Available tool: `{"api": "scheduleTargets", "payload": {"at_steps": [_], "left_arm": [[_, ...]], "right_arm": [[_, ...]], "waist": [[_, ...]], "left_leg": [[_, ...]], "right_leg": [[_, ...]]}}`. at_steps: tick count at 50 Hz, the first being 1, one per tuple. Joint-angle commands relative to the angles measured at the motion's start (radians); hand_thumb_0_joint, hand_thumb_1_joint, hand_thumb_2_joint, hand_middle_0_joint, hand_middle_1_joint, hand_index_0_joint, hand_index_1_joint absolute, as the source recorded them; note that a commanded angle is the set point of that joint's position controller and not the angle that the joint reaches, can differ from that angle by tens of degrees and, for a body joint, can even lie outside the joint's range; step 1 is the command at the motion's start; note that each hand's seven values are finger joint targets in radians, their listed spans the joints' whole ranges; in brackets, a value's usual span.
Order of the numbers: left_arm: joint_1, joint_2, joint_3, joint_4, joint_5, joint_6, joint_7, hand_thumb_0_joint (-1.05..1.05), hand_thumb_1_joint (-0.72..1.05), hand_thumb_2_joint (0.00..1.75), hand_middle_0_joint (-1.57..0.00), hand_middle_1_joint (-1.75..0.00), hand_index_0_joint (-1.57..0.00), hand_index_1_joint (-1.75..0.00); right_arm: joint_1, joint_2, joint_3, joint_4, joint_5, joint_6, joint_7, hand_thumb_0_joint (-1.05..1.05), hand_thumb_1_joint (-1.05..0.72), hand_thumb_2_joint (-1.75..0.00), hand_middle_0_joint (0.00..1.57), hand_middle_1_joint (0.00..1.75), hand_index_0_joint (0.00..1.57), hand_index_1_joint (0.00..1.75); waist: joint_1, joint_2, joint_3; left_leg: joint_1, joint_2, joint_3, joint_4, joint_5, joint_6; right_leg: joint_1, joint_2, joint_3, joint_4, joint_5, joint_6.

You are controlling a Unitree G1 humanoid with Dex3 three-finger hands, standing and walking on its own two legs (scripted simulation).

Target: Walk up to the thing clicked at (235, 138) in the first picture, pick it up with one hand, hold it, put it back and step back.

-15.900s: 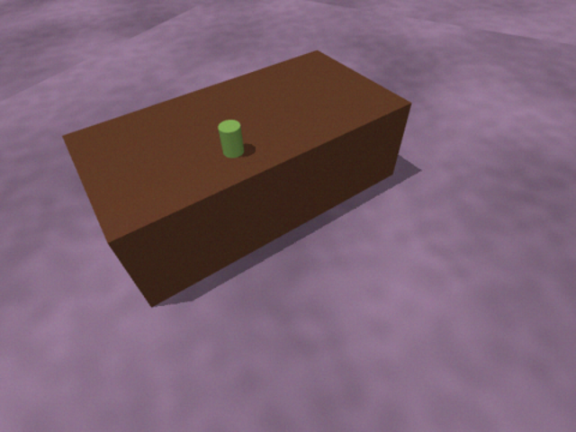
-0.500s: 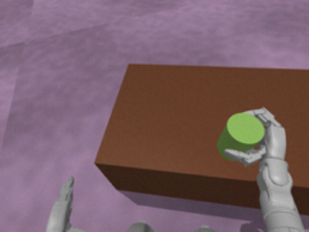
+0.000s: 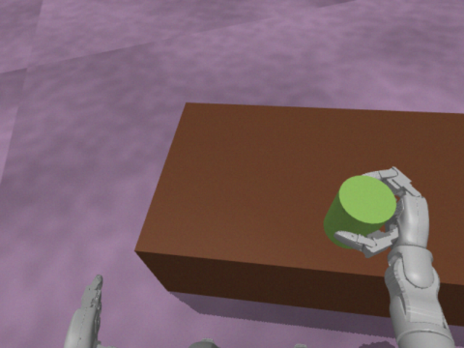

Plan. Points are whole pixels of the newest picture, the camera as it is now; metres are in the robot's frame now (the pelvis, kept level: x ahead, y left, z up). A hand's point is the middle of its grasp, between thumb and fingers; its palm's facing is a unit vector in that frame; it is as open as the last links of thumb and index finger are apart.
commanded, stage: hold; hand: right
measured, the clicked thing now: (355, 214) +0.34 -0.16 +0.05
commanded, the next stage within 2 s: none
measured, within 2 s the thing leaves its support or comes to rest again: neither
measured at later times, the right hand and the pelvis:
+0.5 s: hand (360, 208) +0.34 -0.17 +0.06, palm faces +0.15 +0.99 +0.00, open 11.4 cm; pelvis +0.00 +0.00 +0.01, yaw +0 degrees
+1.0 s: hand (364, 206) +0.34 -0.17 +0.06, palm faces +0.18 +0.98 +0.00, open 11.4 cm; pelvis +0.00 +0.00 +0.01, yaw +0 degrees
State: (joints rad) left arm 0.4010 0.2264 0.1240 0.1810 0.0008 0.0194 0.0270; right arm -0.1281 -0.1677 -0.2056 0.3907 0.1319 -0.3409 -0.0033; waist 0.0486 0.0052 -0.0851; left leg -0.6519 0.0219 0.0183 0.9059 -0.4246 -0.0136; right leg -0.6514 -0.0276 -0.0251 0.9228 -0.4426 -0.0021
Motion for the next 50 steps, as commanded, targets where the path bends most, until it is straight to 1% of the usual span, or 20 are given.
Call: {"api": "scheduleTargets", "payload": {"at_steps": [1,5,7,11,15,18,20,21,23,25,29,31,34,37,38,40,43,44,48,50], "left_arm": [[-0.046,0.089,0.02,-0.161,-0.003,-0.06,0.015,0.0,-0.54,0.05,-0.04,-0.05,-0.04,-0.05],[-0.037,0.146,0.071,-0.179,-0.006,-0.055,0.024,0.0,-0.54,0.04,-0.04,-0.05,-0.04,-0.05],[-0.008,0.128,0.053,-0.144,-0.007,-0.049,0.019,0.0,-0.53,0.04,-0.04,-0.05,-0.04,-0.05],[-0.051,0.182,0.108,-0.138,-0.009,-0.056,0.025,0.0,-0.53,0.04,-0.04,-0.05,-0.05,-0.05],[-0.061,0.085,0.023,-0.134,-0.01,-0.064,0.016,0.0,-0.53,0.04,-0.04,-0.05,-0.04,-0.05],[-0.046,0.082,0.011,-0.151,-0.007,-0.069,0.018,0.0,-0.53,0.04,-0.04,-0.05,-0.05,-0.05],[-0.044,0.084,0.011,-0.125,-0.004,-0.068,0.018,0.0,-0.53,0.04,-0.04,-0.05,-0.05,-0.05],[-0.058,0.128,0.053,-0.145,-0.006,-0.073,0.024,0.0,-0.53,0.04,-0.04,-0.05,-0.05,-0.05],[-0.044,0.151,0.069,-0.145,-0.005,-0.071,0.023,0.0,-0.53,0.04,-0.04,-0.05,-0.05,-0.05],[-0.032,0.134,0.047,-0.153,-0.005,-0.067,0.022,0.0,-0.53,0.04,-0.04,-0.06,-0.05,-0.05],[-0.043,0.108,0.038,-0.093,-0.008,-0.058,0.021,0.0,-0.54,0.05,-0.04,-0.05,-0.04,-0.05],[-0.069,0.145,0.076,-0.087,-0.01,-0.062,0.028,0.0,-0.54,0.05,-0.04,-0.05,-0.04,-0.05],[-0.084,0.088,0.014,-0.125,-0.009,-0.074,0.021,0.0,-0.54,0.04,-0.04,-0.05,-0.04,-0.05],[-0.072,0.099,0.019,-0.123,-0.009,-0.077,0.021,0.0,-0.54,0.04,-0.04,-0.05,-0.05,-0.05],[-0.076,0.159,0.072,-0.15,-0.01,-0.082,0.029,0.0,-0.53,0.04,-0.04,-0.05,-0.05,-0.05],[-0.008,0.142,0.062,-0.104,-0.008,-0.074,0.021,0.0,-0.53,0.04,-0.04,-0.05,-0.05,-0.05],[-0.009,0.124,0.05,-0.118,-0.004,-0.072,0.014,0.0,-0.53,0.04,-0.04,-0.05,-0.05,-0.05],[-0.016,0.126,0.058,-0.104,-0.005,-0.071,0.015,0.0,-0.53,0.04,-0.04,-0.05,-0.05,-0.05],[-0.087,0.134,0.062,-0.082,-0.003,-0.069,0.019,0.0,-0.54,0.05,-0.04,-0.05,-0.04,-0.05],[-0.105,0.131,0.056,-0.127,-0.004,-0.073,0.022,0.0,-0.54,0.05,-0.04,-0.05,-0.04,-0.05]], "right_arm": [[-0.287,-0.095,0.003,-0.219,0.002,-0.078,-0.002,0.0,0.05,-1.32,1.23,1.45,1.29,1.45],[-0.28,-0.12,-0.001,-0.226,-0.004,-0.06,0.002,0.0,0.04,-1.33,1.23,1.46,1.3,1.46],[-0.251,-0.129,-0.014,-0.226,-0.003,-0.048,0.001,0.0,0.0,-1.32,1.24,1.46,1.31,1.46],[-0.298,-0.152,-0.054,-0.216,0.009,-0.045,-0.01,0.0,-0.01,-1.32,1.25,1.46,1.31,1.46],[-0.299,-0.098,-0.011,-0.185,0.009,-0.065,-0.007,0.0,0.01,-1.31,1.23,1.44,1.3,1.44],[-0.296,-0.087,0.018,-0.199,0.006,-0.075,0.004,0.0,0.03,-1.31,1.23,1.44,1.29,1.44],[-0.31,-0.124,-0.008,-0.218,0.003,-0.078,0.004,0.0,0.04,-1.31,1.22,1.44,1.29,1.44],[-0.286,-0.161,-0.044,-0.177,-0.002,-0.073,0.002,0.0,0.02,-1.31,1.23,1.44,1.29,1.44],[-0.28,-0.141,-0.028,-0.212,0.002,-0.074,-0.004,0.0,0.01,-1.33,1.24,1.46,1.31,1.46],[-0.241,-0.161,-0.058,-0.198,0.005,-0.069,-0.014,0.0,0.02,-1.34,1.25,1.47,1.31,1.47],[-0.27,-0.144,-0.038,-0.241,0.013,-0.076,-0.016,0.0,0.02,-1.32,1.24,1.46,1.3,1.46],[-0.253,-0.135,-0.043,-0.165,0.015,-0.066,-0.011,0.0,0.03,-1.33,1.24,1.46,1.31,1.46],[-0.287,-0.059,0.035,-0.174,0.012,-0.07,0.009,0.0,0.01,-1.32,1.24,1.45,1.3,1.45],[-0.303,-0.074,0.036,-0.19,0.015,-0.078,0.022,0.0,0.0,-1.31,1.23,1.44,1.3,1.44],[-0.317,-0.135,-0.018,-0.165,0.012,-0.072,0.02,0.0,0.0,-1.32,1.24,1.45,1.3,1.45],[-0.23,-0.169,-0.053,-0.148,0.003,-0.064,0.013,0.0,0.0,-1.32,1.24,1.45,1.31,1.45],[-0.289,-0.111,-0.017,-0.257,0.02,-0.082,0.004,0.0,-0.03,-1.33,1.26,1.46,1.32,1.46],[-0.302,-0.156,-0.061,-0.296,0.018,-0.09,-0.007,0.0,-0.04,-1.33,1.26,1.46,1.32,1.46],[-0.248,-0.117,-0.032,-0.149,0.001,-0.086,-0.019,0.0,-0.01,-1.34,1.25,1.47,1.32,1.47],[-0.292,-0.119,-0.015,-0.214,0.001,-0.094,-0.013,0.0,0.02,-1.34,1.25,1.47,1.32,1.47]], "waist": [[0.008,0.026,-0.236],[0.016,0.001,-0.306],[-0.001,-0.022,-0.282],[0.012,0.01,-0.222],[0.003,0.033,-0.193],[0.002,0.022,-0.26],[-0.017,-0.028,-0.275],[-0.007,-0.023,-0.296],[-0.002,-0.022,-0.292],[-0.02,-0.032,-0.267],[-0.009,-0.008,-0.221],[0.012,0.042,-0.191],[0.022,0.036,-0.21],[0.009,0.016,-0.255],[0.025,0.023,-0.282],[-0.007,-0.023,-0.281],[-0.001,-0.022,-0.307],[-0.016,-0.044,-0.342],[0.0,0.016,-0.212],[0.008,0.007,-0.256]], "left_leg": [[0.121,-0.023,0.006,-0.129,0.233,0.009],[0.156,-0.022,0.005,-0.13,0.282,0.01],[0.17,-0.019,0.007,-0.139,0.285,0.01],[0.141,-0.019,0.006,-0.161,0.224,0.008],[0.13,-0.019,0.005,-0.167,0.166,0.01],[0.171,-0.018,0.0,-0.157,0.249,0.009],[0.186,-0.014,-0.007,-0.15,0.274,0.011],[0.188,-0.013,-0.009,-0.151,0.288,0.008],[0.19,-0.018,-0.003,-0.153,0.282,0.01],[0.2,-0.019,0.001,-0.165,0.268,0.01],[0.181,-0.017,-0.005,-0.174,0.257,0.009],[0.156,-0.019,-0.003,-0.176,0.244,0.005],[0.146,-0.022,0.005,-0.168,0.229,0.009],[0.166,-0.02,0.002,-0.164,0.25,0.01],[0.167,-0.02,0.002,-0.164,0.272,0.007],[0.201,-0.015,0.002,-0.16,0.324,0.006],[0.209,-0.016,0.002,-0.151,0.364,0.008],[0.22,-0.016,0.001,-0.145,0.385,0.01],[0.17,-0.017,-0.003,-0.159,0.302,0.008],[0.184,-0.019,-0.003,-0.169,0.271,0.009]], "right_leg": [[0.136,0.011,0.025,-0.141,0.212,-0.01],[0.196,0.014,0.022,-0.15,0.268,-0.005],[0.189,0.018,0.02,-0.162,0.272,-0.003],[0.167,0.014,0.021,-0.174,0.196,-0.011],[0.141,0.012,0.025,-0.18,0.145,-0.011],[0.176,0.018,0.016,-0.164,0.227,-0.01],[0.182,0.022,0.011,-0.16,0.252,-0.005],[0.193,0.023,0.01,-0.154,0.261,-0.008],[0.2,0.02,0.014,-0.169,0.258,-0.005],[0.197,0.021,0.015,-0.179,0.252,-0.002],[0.179,0.02,0.013,-0.18,0.231,-0.009],[0.164,0.013,0.017,-0.178,0.212,-0.015],[0.178,0.007,0.029,-0.191,0.207,-0.012],[0.202,0.011,0.025,-0.186,0.236,-0.007],[0.223,0.012,0.025,-0.181,0.252,-0.009],[0.227,0.022,0.014,-0.177,0.314,-0.005],[0.238,0.021,0.016,-0.164,0.36,-0.003],[0.259,0.02,0.016,-0.161,0.391,-0.002],[0.171,0.015,0.017,-0.169,0.28,-0.01],[0.197,0.012,0.02,-0.179,0.247,-0.01]]}}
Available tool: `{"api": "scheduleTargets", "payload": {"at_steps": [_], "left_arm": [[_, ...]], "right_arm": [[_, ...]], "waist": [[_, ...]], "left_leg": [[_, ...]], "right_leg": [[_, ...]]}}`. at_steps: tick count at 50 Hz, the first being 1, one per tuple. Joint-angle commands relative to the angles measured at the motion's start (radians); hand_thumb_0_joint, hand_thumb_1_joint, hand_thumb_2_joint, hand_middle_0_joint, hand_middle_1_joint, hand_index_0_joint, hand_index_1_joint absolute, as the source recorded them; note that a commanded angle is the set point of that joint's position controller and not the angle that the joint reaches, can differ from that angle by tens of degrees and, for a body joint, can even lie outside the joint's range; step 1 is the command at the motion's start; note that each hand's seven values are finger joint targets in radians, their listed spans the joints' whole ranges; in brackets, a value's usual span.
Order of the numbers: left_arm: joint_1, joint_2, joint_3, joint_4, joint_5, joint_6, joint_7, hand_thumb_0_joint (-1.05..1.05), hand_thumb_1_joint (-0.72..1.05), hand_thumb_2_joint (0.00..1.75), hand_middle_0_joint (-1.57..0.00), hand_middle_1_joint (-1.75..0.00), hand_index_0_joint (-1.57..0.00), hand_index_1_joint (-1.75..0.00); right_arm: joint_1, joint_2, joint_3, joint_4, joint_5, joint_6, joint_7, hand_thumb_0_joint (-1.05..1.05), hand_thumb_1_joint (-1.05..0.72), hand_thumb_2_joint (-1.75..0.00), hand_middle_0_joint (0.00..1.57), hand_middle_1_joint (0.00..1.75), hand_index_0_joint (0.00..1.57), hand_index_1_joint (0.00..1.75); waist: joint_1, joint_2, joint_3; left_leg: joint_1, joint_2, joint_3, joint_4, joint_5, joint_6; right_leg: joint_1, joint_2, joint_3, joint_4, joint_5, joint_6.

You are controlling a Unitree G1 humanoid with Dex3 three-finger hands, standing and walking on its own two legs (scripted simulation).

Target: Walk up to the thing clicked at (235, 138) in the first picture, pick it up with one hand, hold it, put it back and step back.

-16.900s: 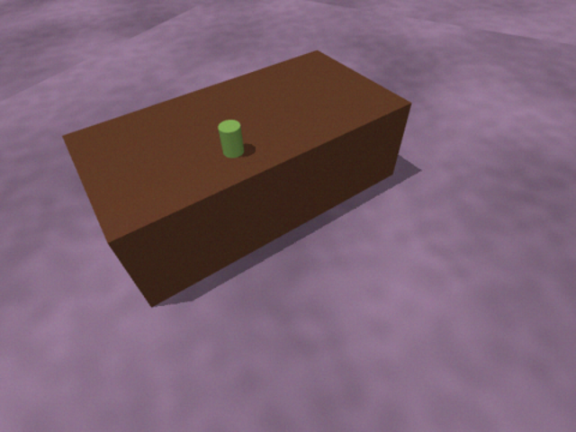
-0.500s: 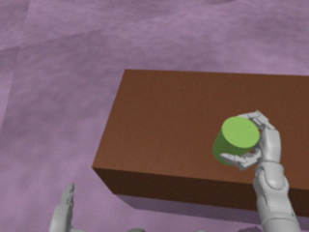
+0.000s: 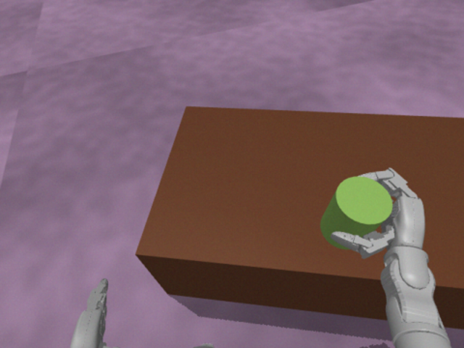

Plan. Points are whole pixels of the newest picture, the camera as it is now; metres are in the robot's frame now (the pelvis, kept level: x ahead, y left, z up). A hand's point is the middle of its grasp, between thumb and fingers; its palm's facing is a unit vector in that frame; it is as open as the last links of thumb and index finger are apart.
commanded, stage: hold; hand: right
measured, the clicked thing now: (352, 215) +0.34 -0.16 +0.05
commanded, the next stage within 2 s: crouch in 1.38 s
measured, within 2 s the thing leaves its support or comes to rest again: neither
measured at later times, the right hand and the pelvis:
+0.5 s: hand (360, 214) +0.33 -0.17 +0.06, palm faces +0.16 +0.99 +0.00, open 11.4 cm; pelvis -0.01 +0.00 +0.00, yaw +0 degrees
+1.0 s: hand (362, 215) +0.33 -0.17 +0.06, palm faces +0.17 +0.98 -0.01, open 11.4 cm; pelvis -0.01 +0.00 +0.00, yaw +0 degrees
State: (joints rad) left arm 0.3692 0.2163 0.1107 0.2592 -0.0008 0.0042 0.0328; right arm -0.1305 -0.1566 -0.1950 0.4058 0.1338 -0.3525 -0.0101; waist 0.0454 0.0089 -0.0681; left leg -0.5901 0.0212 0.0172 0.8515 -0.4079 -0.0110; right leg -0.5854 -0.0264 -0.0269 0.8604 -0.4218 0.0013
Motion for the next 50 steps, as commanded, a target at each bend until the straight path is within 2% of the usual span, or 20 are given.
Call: {"api": "scheduleTargets", "payload": {"at_steps": [1,4,6,8,12,14,18,20,22,24,25,27,30,32,36,40,42,45,46,50], "left_arm": [[-0.075,0.12,0.038,-0.231,-0.004,-0.057,0.015,0.0,-0.54,0.05,-0.04,-0.05,-0.04,-0.05],[-0.023,0.101,0.02,-0.179,-0.006,-0.051,0.014,0.0,-0.53,0.04,-0.04,-0.05,-0.05,-0.05],[-0.024,0.12,0.038,-0.205,-0.009,-0.052,0.015,0.0,-0.53,0.04,-0.04,-0.05,-0.05,-0.05],[0.004,0.181,0.106,-0.179,-0.007,-0.048,0.02,0.0,-0.53,0.04,-0.04,-0.05,-0.05,-0.05],[-0.007,0.127,0.07,-0.14,-0.008,-0.052,0.008,0.0,-0.53,0.04,-0.04,-0.05,-0.05,-0.05],[-0.038,0.135,0.071,-0.18,-0.008,-0.06,0.009,0.0,-0.53,0.04,-0.04,-0.05,-0.05,-0.05],[-0.057,0.095,0.025,-0.181,-0.006,-0.065,0.012,0.0,-0.54,0.05,-0.04,-0.05,-0.05,-0.05],[-0.05,0.14,0.06,-0.159,-0.003,-0.061,0.016,0.0,-0.53,0.04,-0.04,-0.06,-0.05,-0.05],[-0.059,0.137,0.056,-0.201,-0.004,-0.059,0.014,0.0,-0.53,0.04,-0.04,-0.06,-0.05,-0.05],[-0.052,0.151,0.068,-0.196,-0.005,-0.052,0.021,0.0,-0.53,0.04,-0.04,-0.06,-0.05,-0.05],[-0.012,0.117,0.044,-0.155,-0.006,-0.051,0.018,0.0,-0.53,0.04,-0.04,-0.06,-0.05,-0.05],[-0.024,0.151,0.084,-0.14,-0.009,-0.05,0.022,0.0,-0.52,0.04,-0.04,-0.06,-0.05,-0.05],[-0.034,0.127,0.061,-0.126,-0.007,-0.053,0.016,0.0,-0.52,0.03,-0.04,-0.05,-0.05,-0.04],[-0.06,0.093,0.031,-0.131,-0.005,-0.055,0.01,0.0,-0.53,0.03,-0.04,-0.05,-0.05,-0.04],[-0.089,0.178,0.099,-0.204,-0.004,-0.071,0.021,0.0,-0.53,0.04,-0.04,-0.05,-0.05,-0.04],[-0.013,0.125,0.043,-0.166,-0.002,-0.07,0.018,0.0,-0.53,0.04,-0.04,-0.05,-0.05,-0.05],[-0.022,0.094,0.02,-0.2,-0.004,-0.065,0.013,0.0,-0.53,0.04,-0.04,-0.05,-0.05,-0.05],[-0.018,0.129,0.062,-0.143,0.002,-0.056,0.017,0.0,-0.53,0.04,-0.04,-0.06,-0.05,-0.05],[-0.037,0.141,0.069,-0.137,0.002,-0.059,0.016,0.0,-0.53,0.04,-0.04,-0.05,-0.05,-0.05],[-0.052,0.115,0.047,-0.142,0.001,-0.06,0.014,0.0,-0.53,0.04,-0.04,-0.05,-0.05,-0.04]], "right_arm": [[-0.278,-0.116,-0.006,-0.257,-0.001,-0.081,-0.001,0.0,0.02,-1.34,1.25,1.47,1.32,1.47],[-0.237,-0.086,0.019,-0.173,0.006,-0.064,0.012,0.0,0.01,-1.34,1.26,1.48,1.33,1.48],[-0.259,-0.133,-0.029,-0.186,0.009,-0.062,0.016,0.0,0.02,-1.33,1.24,1.46,1.31,1.46],[-0.254,-0.166,-0.063,-0.179,0.01,-0.053,0.014,0.0,0.01,-1.35,1.26,1.48,1.33,1.48],[-0.285,-0.134,-0.046,-0.234,0.019,-0.065,0.013,0.0,-0.05,-1.32,1.26,1.46,1.32,1.46],[-0.297,-0.115,-0.017,-0.213,0.013,-0.073,0.014,0.0,-0.02,-1.32,1.24,1.45,1.31,1.45],[-0.298,-0.117,-0.004,-0.236,0.003,-0.085,0.007,0.0,0.0,-1.34,1.25,1.47,1.32,1.47],[-0.249,-0.145,-0.04,-0.187,0.006,-0.079,0.006,0.0,0.01,-1.34,1.25,1.47,1.32,1.47],[-0.273,-0.144,-0.033,-0.239,0.003,-0.081,0.005,0.0,0.0,-1.35,1.26,1.48,1.33,1.48],[-0.288,-0.14,-0.021,-0.244,0.006,-0.077,-0.001,0.0,-0.02,-1.35,1.26,1.47,1.33,1.47],[-0.273,-0.123,-0.012,-0.231,0.007,-0.073,-0.001,0.0,-0.02,-1.34,1.26,1.47,1.32,1.47],[-0.28,-0.144,-0.035,-0.219,0.009,-0.069,-0.003,0.0,-0.03,-1.35,1.27,1.48,1.34,1.48],[-0.241,-0.125,-0.037,-0.133,0.006,-0.056,0.004,0.0,0.03,-1.33,1.24,1.46,1.31,1.46],[-0.274,-0.094,-0.01,-0.143,0.009,-0.066,0.011,0.0,0.01,-1.33,1.25,1.46,1.31,1.46],[-0.348,-0.117,-0.002,-0.214,0.007,-0.085,0.013,0.0,0.02,-1.31,1.23,1.44,1.3,1.44],[-0.272,-0.125,-0.011,-0.177,0.004,-0.094,0.004,0.0,0.01,-1.31,1.23,1.44,1.3,1.44],[-0.29,-0.153,-0.042,-0.245,0.0,-0.104,-0.006,0.0,0.01,-1.34,1.25,1.47,1.31,1.47],[-0.277,-0.145,-0.043,-0.194,0.0,-0.098,-0.016,0.0,0.0,-1.34,1.26,1.47,1.32,1.47],[-0.265,-0.142,-0.041,-0.199,0.002,-0.099,-0.015,0.0,-0.01,-1.33,1.25,1.46,1.31,1.46],[-0.282,-0.108,-0.007,-0.182,0.001,-0.087,-0.001,0.0,0.01,-1.34,1.26,1.47,1.32,1.47]], "waist": [[0.001,0.015,-0.3],[0.003,0.012,-0.241],[0.005,0.014,-0.258],[0.018,0.011,-0.278],[-0.002,-0.03,-0.224],[0.016,0.01,-0.235],[-0.006,-0.003,-0.293],[-0.007,0.002,-0.285],[-0.009,-0.02,-0.331],[0.0,0.0,-0.29],[0.004,-0.005,-0.272],[0.009,-0.011,-0.23],[0.014,0.04,-0.186],[0.015,0.032,-0.184],[0.025,0.023,-0.316],[-0.004,-0.018,-0.285],[-0.02,-0.023,-0.335],[0.004,-0.025,-0.231],[-0.006,-0.024,-0.216],[0.012,0.004,-0.248]], "left_leg": [[0.141,-0.022,0.003,-0.117,0.254,0.007],[0.131,-0.022,0.008,-0.117,0.264,0.005],[0.133,-0.02,0.004,-0.121,0.263,0.004],[0.13,-0.017,0.0,-0.119,0.293,0.001],[0.1,-0.015,0.002,-0.115,0.258,0.008],[0.094,-0.02,0.005,-0.115,0.236,0.008],[0.133,-0.017,-0.002,-0.108,0.296,0.007],[0.137,-0.017,0.001,-0.106,0.297,0.006],[0.167,-0.014,-0.006,-0.11,0.308,0.006],[0.159,-0.016,-0.004,-0.128,0.27,0.005],[0.152,-0.014,-0.008,-0.134,0.263,0.004],[0.115,-0.017,-0.002,-0.137,0.22,0.008],[0.089,-0.019,0.004,-0.137,0.195,0.004],[0.085,-0.013,-0.006,-0.134,0.201,0.004],[0.118,-0.019,0.0,-0.123,0.217,0.006],[0.13,-0.019,0.005,-0.115,0.253,0.01],[0.162,-0.018,-0.002,-0.113,0.282,0.01],[0.11,-0.019,-0.002,-0.123,0.218,0.01],[0.107,-0.016,-0.004,-0.127,0.189,0.011],[0.111,-0.021,0.002,-0.117,0.244,0.007]], "right_leg": [[0.152,0.008,0.027,-0.127,0.234,-0.013],[0.131,0.012,0.024,-0.131,0.242,-0.009],[0.135,0.012,0.021,-0.133,0.24,-0.011],[0.15,0.015,0.017,-0.121,0.261,-0.014],[0.127,0.015,0.017,-0.129,0.238,-0.011],[0.132,0.01,0.024,-0.13,0.215,-0.013],[0.149,0.015,0.018,-0.11,0.274,-0.011],[0.133,0.015,0.022,-0.112,0.276,-0.01],[0.16,0.017,0.015,-0.114,0.282,-0.008],[0.149,0.018,0.015,-0.129,0.235,-0.011],[0.147,0.021,0.01,-0.127,0.224,-0.013],[0.134,0.017,0.015,-0.146,0.188,-0.012],[0.089,0.011,0.02,-0.143,0.162,-0.017],[0.081,0.015,0.013,-0.128,0.165,-0.018],[0.158,0.011,0.026,-0.131,0.184,-0.013],[0.156,0.016,0.023,-0.128,0.237,-0.006],[0.16,0.019,0.016,-0.121,0.266,-0.007],[0.112,0.019,0.015,-0.137,0.184,-0.009],[0.097,0.019,0.015,-0.141,0.157,-0.009],[0.117,0.01,0.022,-0.129,0.213,-0.011]]}}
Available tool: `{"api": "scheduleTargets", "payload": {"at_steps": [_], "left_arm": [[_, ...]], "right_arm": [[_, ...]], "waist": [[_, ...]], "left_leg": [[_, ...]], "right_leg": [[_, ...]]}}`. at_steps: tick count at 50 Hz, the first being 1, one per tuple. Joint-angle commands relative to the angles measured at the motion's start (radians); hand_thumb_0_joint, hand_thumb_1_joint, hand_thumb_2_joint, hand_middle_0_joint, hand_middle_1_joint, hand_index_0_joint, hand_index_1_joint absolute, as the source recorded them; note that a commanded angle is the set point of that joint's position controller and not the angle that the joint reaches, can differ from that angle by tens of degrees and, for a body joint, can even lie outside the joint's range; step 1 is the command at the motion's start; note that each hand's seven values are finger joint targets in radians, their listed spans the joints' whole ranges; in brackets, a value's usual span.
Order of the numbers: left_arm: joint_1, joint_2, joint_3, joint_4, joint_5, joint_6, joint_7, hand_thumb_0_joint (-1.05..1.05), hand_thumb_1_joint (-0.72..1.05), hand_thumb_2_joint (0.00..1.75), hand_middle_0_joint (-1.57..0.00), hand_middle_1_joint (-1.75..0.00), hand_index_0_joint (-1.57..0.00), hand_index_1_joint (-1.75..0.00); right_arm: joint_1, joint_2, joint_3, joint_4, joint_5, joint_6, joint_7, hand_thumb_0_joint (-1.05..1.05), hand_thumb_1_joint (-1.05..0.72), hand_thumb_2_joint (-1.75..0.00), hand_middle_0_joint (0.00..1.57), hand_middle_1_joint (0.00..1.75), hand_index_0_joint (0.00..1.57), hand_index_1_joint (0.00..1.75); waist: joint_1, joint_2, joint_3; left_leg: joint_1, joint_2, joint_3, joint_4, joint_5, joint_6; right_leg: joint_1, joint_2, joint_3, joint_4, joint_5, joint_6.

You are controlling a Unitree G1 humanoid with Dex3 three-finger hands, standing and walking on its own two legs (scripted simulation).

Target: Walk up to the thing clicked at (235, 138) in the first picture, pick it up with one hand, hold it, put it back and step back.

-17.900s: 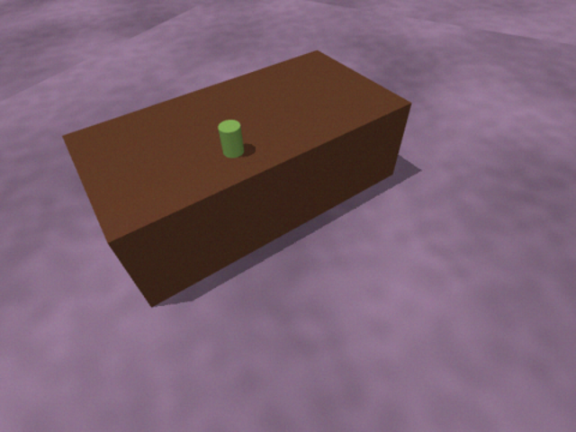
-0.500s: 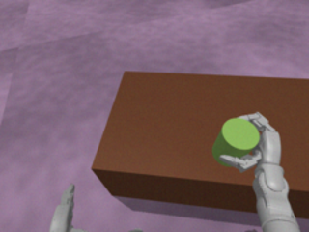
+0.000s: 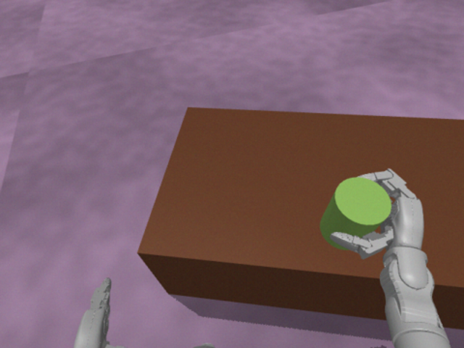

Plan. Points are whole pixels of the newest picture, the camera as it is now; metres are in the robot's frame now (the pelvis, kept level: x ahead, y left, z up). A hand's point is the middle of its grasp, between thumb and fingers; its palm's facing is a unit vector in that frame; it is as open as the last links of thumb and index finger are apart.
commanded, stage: hold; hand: right
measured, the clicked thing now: (351, 215) +0.34 -0.16 +0.05
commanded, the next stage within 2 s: crouch in 0.38 s
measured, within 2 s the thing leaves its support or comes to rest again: neither
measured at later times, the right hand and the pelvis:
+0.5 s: hand (361, 209) +0.34 -0.17 +0.06, palm faces +0.16 +0.99 -0.01, open 11.4 cm; pelvis +0.00 +0.00 +0.00, yaw +0 degrees
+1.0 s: hand (345, 203) +0.41 -0.18 -0.03, palm faces +0.18 +0.98 -0.01, open 11.4 cm; pelvis -0.02 -0.01 -0.04, yaw +1 degrees
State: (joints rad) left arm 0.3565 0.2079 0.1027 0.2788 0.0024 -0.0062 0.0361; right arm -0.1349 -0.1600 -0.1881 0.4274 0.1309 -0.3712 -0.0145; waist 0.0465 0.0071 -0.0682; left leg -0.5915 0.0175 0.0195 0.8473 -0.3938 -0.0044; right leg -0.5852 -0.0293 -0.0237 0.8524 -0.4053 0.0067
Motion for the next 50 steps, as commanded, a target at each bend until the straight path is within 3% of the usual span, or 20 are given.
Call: {"api": "scheduleTargets", "payload": {"at_steps": [1,2,6,9,12,14,15,18,20,22,24,27,30,36,39,42,43,46,48,50], "left_arm": [[-0.06,0.106,0.032,-0.196,-0.004,-0.052,0.008,0.0,-0.54,0.04,-0.04,-0.05,-0.05,-0.05],[-0.067,0.132,0.055,-0.212,-0.004,-0.057,0.013,0.0,-0.53,0.04,-0.04,-0.05,-0.05,-0.05],[-0.072,0.198,0.101,-0.253,-0.01,-0.057,0.026,0.0,-0.53,0.04,-0.04,-0.05,-0.05,-0.05],[0.043,0.131,0.062,-0.154,-0.01,-0.046,0.018,0.0,-0.52,0.03,-0.04,-0.05,-0.05,-0.04],[0.009,0.096,0.033,-0.143,-0.006,-0.053,0.006,0.0,-0.52,0.03,-0.04,-0.05,-0.05,-0.04],[-0.012,0.109,0.052,-0.144,-0.001,-0.052,0.003,0.0,-0.51,0.02,-0.04,-0.05,-0.05,-0.04],[-0.013,0.156,0.091,-0.177,0.0,-0.054,0.005,0.0,-0.52,0.03,-0.04,-0.05,-0.05,-0.04],[-0.047,0.165,0.093,-0.23,-0.002,-0.057,0.01,0.0,-0.53,0.04,-0.04,-0.05,-0.05,-0.05],[-0.052,0.126,0.051,-0.207,-0.005,-0.055,0.009,0.0,-0.54,0.05,-0.04,-0.05,-0.05,-0.05],[-0.067,0.14,0.063,-0.226,-0.005,-0.055,0.018,0.0,-0.53,0.05,-0.04,-0.05,-0.05,-0.05],[-0.051,0.135,0.058,-0.203,-0.009,-0.048,0.023,0.0,-0.54,0.06,-0.04,-0.06,-0.05,-0.05],[-0.026,0.088,0.011,-0.158,-0.008,-0.038,0.016,0.0,-0.53,0.05,-0.03,-0.05,-0.04,-0.04],[-0.018,0.15,0.068,-0.171,-0.004,-0.043,0.016,0.0,-0.51,0.03,-0.03,-0.05,-0.04,-0.04],[-0.037,0.154,0.094,-0.209,0.007,-0.074,0.012,0.0,-0.52,0.03,-0.04,-0.05,-0.05,-0.04],[-0.076,0.167,0.102,-0.258,0.019,-0.097,0.014,0.0,-0.53,0.04,-0.04,-0.05,-0.05,-0.05],[-0.03,0.113,0.055,-0.192,0.036,-0.106,-0.002,0.0,-0.52,0.04,-0.04,-0.05,-0.05,-0.05],[-0.035,0.098,0.038,-0.215,0.044,-0.111,-0.007,0.0,-0.53,0.04,-0.04,-0.05,-0.05,-0.05],[-0.023,0.111,0.017,-0.342,0.057,-0.119,-0.012,0.0,-0.52,0.04,-0.04,-0.06,-0.05,-0.05],[-0.003,0.202,0.094,-0.406,0.063,-0.11,-0.006,0.0,-0.52,0.04,-0.04,-0.06,-0.05,-0.05],[0.081,0.245,0.132,-0.385,0.07,-0.092,-0.013,0.0,-0.52,0.05,-0.04,-0.06,-0.05,-0.05]], "right_arm": [[-0.258,-0.072,0.019,-0.212,0.005,-0.064,0.009,0.0,0.0,-1.34,1.25,1.47,1.32,1.47],[-0.303,-0.073,0.022,-0.211,0.008,-0.064,0.014,0.0,-0.01,-1.35,1.26,1.48,1.33,1.48],[-0.317,-0.144,-0.038,-0.204,0.009,-0.057,0.007,0.0,-0.02,-1.33,1.25,1.46,1.32,1.46],[-0.296,-0.121,-0.031,-0.182,0.012,-0.058,0.008,0.0,-0.02,-1.3,1.24,1.44,1.3,1.44],[-0.28,-0.117,-0.039,-0.145,0.008,-0.061,0.015,0.0,-0.03,-1.3,1.24,1.44,1.3,1.44],[-0.28,-0.137,-0.052,-0.167,-0.003,-0.067,0.013,0.0,-0.02,-1.31,1.25,1.45,1.31,1.45],[-0.274,-0.14,-0.056,-0.19,-0.003,-0.07,0.01,0.0,-0.01,-1.31,1.24,1.44,1.3,1.44],[-0.332,-0.152,-0.045,-0.279,0.003,-0.082,0.001,0.0,-0.04,-1.32,1.25,1.45,1.31,1.45],[-0.287,-0.12,-0.009,-0.282,0.007,-0.082,0.001,0.0,-0.03,-1.31,1.24,1.44,1.3,1.44],[-0.29,-0.127,-0.023,-0.297,0.012,-0.08,-0.006,0.0,-0.01,-1.32,1.25,1.45,1.31,1.45],[-0.273,-0.125,-0.03,-0.241,0.01,-0.063,-0.011,0.0,0.07,-1.35,1.22,1.47,1.29,1.47],[-0.218,-0.08,-0.011,-0.13,0.009,-0.045,-0.003,0.0,-0.02,-1.27,1.23,1.41,1.29,1.41],[-0.237,-0.111,-0.051,-0.05,0.005,-0.037,0.005,0.0,0.0,-1.24,1.2,1.38,1.26,1.38],[-0.484,-0.151,-0.069,-0.101,-0.004,-0.107,0.012,0.0,0.02,-1.21,1.17,1.34,1.22,1.34],[-0.514,-0.185,-0.114,0.009,-0.016,-0.145,-0.002,0.0,0.03,-1.23,1.17,1.36,1.23,1.36],[-0.562,-0.18,-0.111,0.112,-0.038,-0.182,-0.009,0.0,0.07,-1.23,1.16,1.36,1.23,1.36],[-0.624,-0.177,-0.097,0.096,-0.048,-0.201,-0.01,0.0,0.07,-1.22,1.16,1.35,1.22,1.35],[-0.716,-0.247,-0.137,0.159,-0.069,-0.232,-0.015,0.0,0.1,-1.25,1.16,1.38,1.23,1.38],[-0.772,-0.393,-0.235,0.201,-0.08,-0.244,-0.024,0.0,0.07,-1.24,1.17,1.37,1.24,1.37],[-0.727,-0.377,-0.256,0.306,-0.081,-0.232,-0.026,0.0,0.01,-1.28,1.22,1.41,1.28,1.41]], "waist": [[0.011,0.014,-0.263],[0.033,0.047,-0.279],[0.02,0.059,-0.318],[0.009,0.007,-0.223],[0.008,-0.014,-0.173],[0.002,-0.028,-0.209],[0.007,-0.027,-0.248],[-0.008,-0.037,-0.344],[-0.012,0.001,-0.327],[-0.008,0.017,-0.361],[0.004,0.043,-0.307],[0.01,0.055,-0.194],[0.039,0.045,-0.146],[0.071,0.032,-0.235],[0.073,0.06,-0.278],[0.069,-0.02,-0.286],[0.075,-0.049,-0.321],[0.091,-0.056,-0.489],[0.104,-0.084,-0.6],[0.112,-0.099,-0.572]], "left_leg": [[0.125,-0.013,-0.006,-0.116,0.251,-0.001],[0.125,-0.016,-0.004,-0.114,0.266,-0.005],[0.154,-0.015,-0.004,-0.122,0.273,-0.007],[0.113,-0.014,0.0,-0.127,0.219,0.0],[0.074,-0.008,-0.012,-0.129,0.17,0.002],[0.085,-0.009,-0.017,-0.121,0.176,0.003],[0.091,-0.014,-0.006,-0.108,0.204,0.005],[0.16,-0.013,-0.009,-0.104,0.272,0.004],[0.169,-0.012,-0.009,-0.107,0.282,0.001],[0.196,-0.012,-0.01,-0.112,0.31,-0.003],[0.17,-0.013,-0.01,-0.122,0.285,-0.006],[0.11,-0.012,-0.009,-0.134,0.212,-0.006],[0.04,-0.016,-0.004,-0.127,0.152,-0.002],[0.005,-0.008,-0.021,-0.079,0.182,-0.004],[-0.024,-0.005,-0.042,-0.055,0.143,-0.008],[-0.138,-0.014,-0.032,0.011,0.095,0.002],[-0.159,-0.016,-0.034,0.031,0.085,0.005],[-0.147,-0.031,-0.017,0.08,0.155,0.004],[-0.107,-0.033,-0.017,0.104,0.238,0.0],[-0.115,-0.035,-0.012,0.122,0.268,0.002]], "right_leg": [[0.117,0.017,0.013,-0.112,0.21,-0.019],[0.132,0.014,0.017,-0.106,0.219,-0.022],[0.164,0.017,0.019,-0.116,0.232,-0.021],[0.128,0.019,0.016,-0.133,0.188,-0.018],[0.08,0.023,0.003,-0.125,0.133,-0.02],[0.087,0.023,0.003,-0.12,0.138,-0.017],[0.112,0.018,0.012,-0.123,0.172,-0.014],[0.158,0.024,0.011,-0.106,0.241,-0.011],[0.14,0.025,0.01,-0.101,0.243,-0.015],[0.157,0.024,0.009,-0.099,0.264,-0.017],[0.137,0.023,0.008,-0.105,0.234,-0.021],[0.083,0.019,0.009,-0.119,0.171,-0.024],[0.059,0.012,0.014,-0.128,0.111,-0.027],[0.049,0.017,0.016,-0.056,0.121,-0.029],[-0.014,0.02,0.021,0.002,0.083,-0.033],[-0.068,0.013,0.031,0.032,0.038,-0.024],[-0.072,0.013,0.033,0.045,0.029,-0.02],[-0.03,0.011,0.042,0.089,0.113,-0.013],[-0.009,0.014,0.043,0.129,0.21,-0.013],[-0.048,0.017,0.044,0.148,0.248,-0.014]]}}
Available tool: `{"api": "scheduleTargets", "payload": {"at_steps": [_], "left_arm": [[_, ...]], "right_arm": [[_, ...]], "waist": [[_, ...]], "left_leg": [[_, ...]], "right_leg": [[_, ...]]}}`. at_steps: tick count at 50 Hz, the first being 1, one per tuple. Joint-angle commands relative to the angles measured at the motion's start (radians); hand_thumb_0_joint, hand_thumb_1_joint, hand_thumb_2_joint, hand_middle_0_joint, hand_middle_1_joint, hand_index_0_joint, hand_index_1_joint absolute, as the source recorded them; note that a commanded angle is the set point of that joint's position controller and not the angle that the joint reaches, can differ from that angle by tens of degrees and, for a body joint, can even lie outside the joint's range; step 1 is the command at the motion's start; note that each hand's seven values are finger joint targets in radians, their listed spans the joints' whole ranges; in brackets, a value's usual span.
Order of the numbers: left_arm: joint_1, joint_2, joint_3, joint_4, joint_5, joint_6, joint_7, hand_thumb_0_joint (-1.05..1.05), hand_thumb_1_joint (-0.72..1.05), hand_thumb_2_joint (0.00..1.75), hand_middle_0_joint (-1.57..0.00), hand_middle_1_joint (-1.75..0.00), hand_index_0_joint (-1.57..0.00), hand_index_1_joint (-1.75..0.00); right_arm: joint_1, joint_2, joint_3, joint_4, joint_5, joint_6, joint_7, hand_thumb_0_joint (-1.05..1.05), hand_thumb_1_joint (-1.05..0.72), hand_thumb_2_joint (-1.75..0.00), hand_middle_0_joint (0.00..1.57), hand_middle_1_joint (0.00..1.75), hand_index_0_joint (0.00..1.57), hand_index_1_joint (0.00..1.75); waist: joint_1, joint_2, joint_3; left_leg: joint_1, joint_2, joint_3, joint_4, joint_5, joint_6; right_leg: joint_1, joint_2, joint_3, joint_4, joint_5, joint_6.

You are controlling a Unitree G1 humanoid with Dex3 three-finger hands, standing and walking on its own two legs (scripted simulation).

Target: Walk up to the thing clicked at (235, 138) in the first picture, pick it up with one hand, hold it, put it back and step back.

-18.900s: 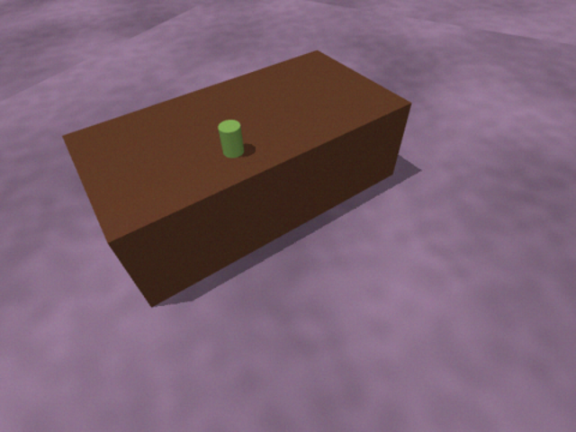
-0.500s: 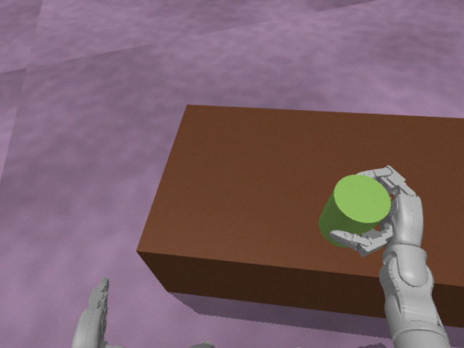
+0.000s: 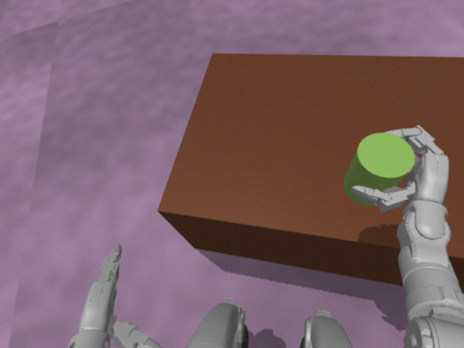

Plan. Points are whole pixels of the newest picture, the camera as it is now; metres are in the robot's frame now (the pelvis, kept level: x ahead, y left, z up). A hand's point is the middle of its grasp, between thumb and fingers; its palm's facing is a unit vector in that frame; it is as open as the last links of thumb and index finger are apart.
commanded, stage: crouch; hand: right
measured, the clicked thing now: (374, 171) +0.43 -0.16 +0.00
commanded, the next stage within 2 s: lower in 0.86 s
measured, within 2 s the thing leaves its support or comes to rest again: neither
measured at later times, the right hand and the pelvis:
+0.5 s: hand (382, 158) +0.49 -0.20 -0.06, palm faces +0.25 +0.97 +0.00, open 11.4 cm; pelvis +0.00 -0.01 -0.05, yaw +1 degrees
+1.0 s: hand (376, 158) +0.51 -0.20 -0.09, palm faces +0.22 +0.98 +0.00, open 11.4 cm; pelvis -0.01 +0.00 -0.08, yaw +2 degrees
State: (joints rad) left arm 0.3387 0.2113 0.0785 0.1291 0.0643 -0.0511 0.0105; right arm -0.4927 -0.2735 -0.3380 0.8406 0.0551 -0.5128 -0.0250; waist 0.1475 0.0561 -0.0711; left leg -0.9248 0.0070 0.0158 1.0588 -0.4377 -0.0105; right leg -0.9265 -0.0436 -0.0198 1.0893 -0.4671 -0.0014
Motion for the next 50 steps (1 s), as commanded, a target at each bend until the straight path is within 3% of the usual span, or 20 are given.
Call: {"api": "scheduleTargets", "payload": {"at_steps": [1,3,7,10,12,13,14,17,18,19,22,24,27,29,33,35,39,41,48,50], "left_arm": [[0.111,0.227,0.155,-0.225,0.008,-0.043,0.006,0.0,-0.52,0.04,-0.04,-0.06,-0.05,-0.05],[0.108,0.233,0.169,-0.234,0.009,-0.047,-0.001,0.0,-0.52,0.04,-0.04,-0.06,-0.05,-0.05],[0.05,0.158,0.092,-0.284,0.016,-0.049,-0.026,0.0,-0.51,0.03,-0.04,-0.06,-0.06,-0.05],[0.027,0.107,0.034,-0.32,0.025,-0.053,-0.043,0.0,-0.52,0.03,-0.04,-0.06,-0.05,-0.04],[0.062,0.181,0.09,-0.41,0.033,-0.051,-0.039,0.0,-0.51,0.04,-0.04,-0.06,-0.06,-0.04],[0.087,0.188,0.095,-0.421,0.037,-0.047,-0.043,0.0,-0.52,0.04,-0.04,-0.06,-0.05,-0.05],[0.128,0.229,0.138,-0.448,0.033,-0.046,-0.041,0.0,-0.51,0.04,-0.04,-0.06,-0.06,-0.05],[0.168,0.266,0.189,-0.414,0.037,-0.035,-0.048,0.0,-0.51,0.04,-0.04,-0.06,-0.05,-0.05],[0.184,0.285,0.212,-0.382,0.041,-0.029,-0.045,0.0,-0.51,0.04,-0.04,-0.06,-0.06,-0.05],[0.145,0.256,0.181,-0.412,0.04,-0.032,-0.049,0.0,-0.52,0.04,-0.04,-0.06,-0.05,-0.05],[0.105,0.236,0.173,-0.42,0.037,-0.04,-0.05,0.0,-0.52,0.05,-0.04,-0.06,-0.05,-0.05],[0.098,0.208,0.133,-0.418,0.036,-0.043,-0.051,0.0,-0.52,0.05,-0.04,-0.06,-0.05,-0.05],[0.064,0.191,0.097,-0.468,0.041,-0.042,-0.052,0.0,-0.52,0.04,-0.04,-0.05,-0.05,-0.04],[0.109,0.178,0.076,-0.442,0.041,-0.036,-0.054,0.0,-0.51,0.04,-0.04,-0.05,-0.05,-0.04],[0.14,0.219,0.11,-0.512,0.037,-0.04,-0.054,0.0,-0.52,0.04,-0.04,-0.05,-0.05,-0.04],[0.164,0.232,0.119,-0.515,0.036,-0.038,-0.055,0.0,-0.51,0.04,-0.04,-0.05,-0.05,-0.04],[0.157,0.234,0.129,-0.53,0.036,-0.05,-0.053,0.0,-0.53,0.05,-0.04,-0.05,-0.05,-0.05],[0.145,0.225,0.122,-0.534,0.032,-0.057,-0.053,0.0,-0.53,0.05,-0.04,-0.05,-0.05,-0.05],[0.16,0.227,0.096,-0.557,0.029,-0.052,-0.043,0.0,-0.53,0.05,-0.04,-0.05,-0.04,-0.05],[0.183,0.221,0.095,-0.523,0.032,-0.047,-0.044,0.0,-0.54,0.06,-0.04,-0.04,-0.04,-0.05]], "right_arm": [[-0.379,-0.213,-0.08,-0.076,-0.002,-0.091,-0.011,0.0,-0.01,-1.3,1.25,1.44,1.31,1.44],[-0.393,-0.181,-0.077,-0.05,0.005,-0.106,-0.013,0.0,-0.02,-1.31,1.26,1.45,1.32,1.45],[-0.417,-0.142,-0.046,0.097,-0.032,-0.124,-0.003,0.0,0.06,-1.25,1.18,1.38,1.24,1.38],[-0.509,-0.235,-0.102,0.049,-0.054,-0.164,-0.002,0.0,0.1,-1.22,1.14,1.34,1.2,1.34],[-0.541,-0.327,-0.165,0.017,-0.06,-0.175,-0.01,0.0,0.1,-1.19,1.12,1.32,1.18,1.32],[-0.523,-0.305,-0.149,0.05,-0.061,-0.177,-0.007,0.0,0.07,-1.2,1.13,1.32,1.19,1.32],[-0.539,-0.356,-0.181,0.019,-0.06,-0.178,-0.009,0.0,0.03,-1.22,1.16,1.34,1.21,1.34],[-0.537,-0.341,-0.169,0.033,-0.06,-0.177,-0.004,0.0,-0.04,-1.25,1.22,1.38,1.27,1.38],[-0.563,-0.392,-0.202,0.025,-0.065,-0.178,-0.014,0.0,-0.04,-1.26,1.22,1.39,1.27,1.39],[-0.586,-0.342,-0.17,0.004,-0.064,-0.177,-0.013,0.0,-0.04,-1.24,1.21,1.38,1.26,1.38],[-0.6,-0.282,-0.139,0.051,-0.065,-0.174,-0.014,0.0,0.05,-1.23,1.17,1.35,1.23,1.35],[-0.586,-0.293,-0.13,0.113,-0.082,-0.17,-0.008,0.0,0.08,-1.2,1.14,1.32,1.19,1.32],[-0.624,-0.398,-0.186,0.092,-0.099,-0.176,-0.002,0.0,0.13,-1.17,1.1,1.29,1.16,1.29],[-0.597,-0.394,-0.194,0.163,-0.091,-0.167,0.008,0.0,0.12,-1.18,1.11,1.3,1.16,1.3],[-0.605,-0.485,-0.249,0.122,-0.089,-0.164,0.022,0.0,0.07,-1.24,1.17,1.37,1.23,1.37],[-0.563,-0.449,-0.235,0.175,-0.081,-0.154,0.029,0.0,0.04,-1.27,1.2,1.4,1.26,1.4],[-0.658,-0.491,-0.258,0.084,-0.07,-0.162,0.034,0.0,0.03,-1.28,1.22,1.41,1.27,1.41],[-0.653,-0.444,-0.223,0.108,-0.065,-0.154,0.048,0.0,0.06,-1.28,1.2,1.41,1.26,1.41],[-0.643,-0.485,-0.228,0.115,-0.084,-0.137,0.059,0.0,0.1,-1.21,1.13,1.33,1.19,1.33],[-0.607,-0.476,-0.225,0.174,-0.085,-0.127,0.061,0.0,0.07,-1.24,1.16,1.36,1.22,1.36]], "waist": [[0.026,-0.153,-0.535],[0.043,-0.14,-0.529],[0.051,-0.137,-0.423],[0.029,-0.18,-0.483],[0.056,-0.194,-0.615],[0.07,-0.212,-0.616],[0.087,-0.226,-0.658],[0.119,-0.273,-0.633],[0.127,-0.267,-0.625],[0.126,-0.284,-0.624],[0.144,-0.278,-0.577],[0.134,-0.261,-0.545],[0.109,-0.291,-0.639],[0.117,-0.297,-0.6],[0.136,-0.305,-0.646],[0.155,-0.288,-0.596],[0.168,-0.292,-0.654],[0.18,-0.275,-0.648],[0.157,-0.331,-0.667],[0.159,-0.347,-0.598]], "left_leg": [[0.193,-0.024,-0.011,-0.086,0.308,0.008],[0.129,-0.034,0.011,-0.055,0.293,0.016],[0.011,-0.041,0.019,-0.02,0.201,0.028],[0.018,-0.039,0.008,0.021,0.202,0.029],[0.059,-0.043,0.012,0.038,0.246,0.027],[0.055,-0.044,0.013,0.045,0.256,0.027],[0.057,-0.047,0.015,0.046,0.274,0.026],[-0.03,-0.056,0.029,0.07,0.269,0.028],[-0.059,-0.056,0.031,0.072,0.262,0.029],[-0.088,-0.058,0.032,0.078,0.245,0.033],[-0.146,-0.059,0.042,0.083,0.184,0.038],[-0.129,-0.056,0.037,0.089,0.168,0.037],[-0.063,-0.051,0.023,0.112,0.212,0.032],[-0.07,-0.051,0.02,0.121,0.211,0.032],[-0.049,-0.051,0.015,0.134,0.226,0.03],[-0.1,-0.057,0.026,0.14,0.2,0.035],[-0.102,-0.057,0.019,0.153,0.208,0.029],[-0.09,-0.053,0.008,0.146,0.211,0.023],[-0.122,-0.055,0.014,0.166,0.204,0.03],[-0.183,-0.06,0.029,0.181,0.195,0.037]], "right_leg": [[0.271,0.032,0.04,-0.076,0.305,-0.008],[0.27,0.016,0.061,-0.062,0.354,-0.001],[0.16,0.003,0.074,-0.036,0.271,0.003],[0.108,0.008,0.063,-0.001,0.237,0.003],[0.163,0.009,0.067,0.018,0.283,0.004],[0.166,0.011,0.063,0.03,0.297,0.003],[0.201,0.011,0.064,0.043,0.32,0.002],[0.213,0.004,0.08,0.069,0.394,0.002],[0.218,-0.001,0.083,0.082,0.403,0.002],[0.213,-0.004,0.087,0.084,0.401,0.004],[0.183,-0.014,0.105,0.083,0.332,0.007],[0.095,-0.005,0.095,0.095,0.254,0.003],[0.06,0.002,0.083,0.125,0.257,0.001],[0.026,0.005,0.077,0.136,0.245,0.002],[0.005,0.005,0.079,0.154,0.244,-0.003],[-0.002,0.002,0.086,0.156,0.236,-0.004],[-0.013,-0.001,0.09,0.189,0.231,-0.012],[-0.043,-0.001,0.088,0.208,0.209,-0.017],[-0.017,-0.003,0.092,0.208,0.23,-0.007],[-0.022,-0.004,0.095,0.205,0.247,-0.003]]}}
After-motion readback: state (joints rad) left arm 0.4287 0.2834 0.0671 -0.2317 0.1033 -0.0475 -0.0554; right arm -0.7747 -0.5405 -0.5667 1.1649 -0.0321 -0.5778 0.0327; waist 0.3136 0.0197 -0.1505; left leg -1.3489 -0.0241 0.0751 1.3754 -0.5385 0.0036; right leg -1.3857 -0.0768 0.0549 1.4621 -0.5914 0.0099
